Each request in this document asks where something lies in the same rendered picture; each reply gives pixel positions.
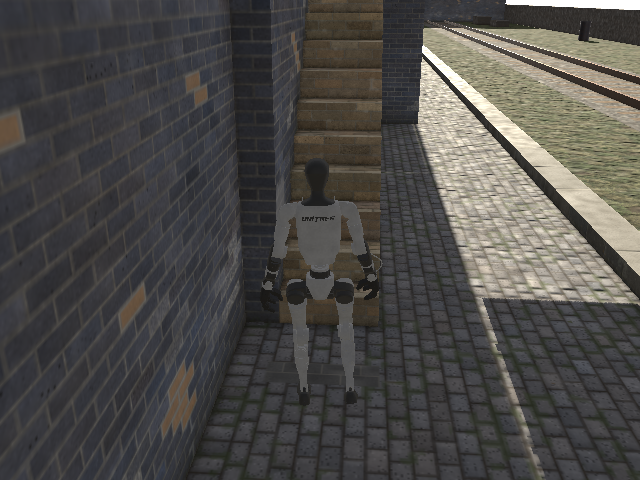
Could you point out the stairs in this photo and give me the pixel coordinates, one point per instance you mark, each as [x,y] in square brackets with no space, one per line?
[339,120]

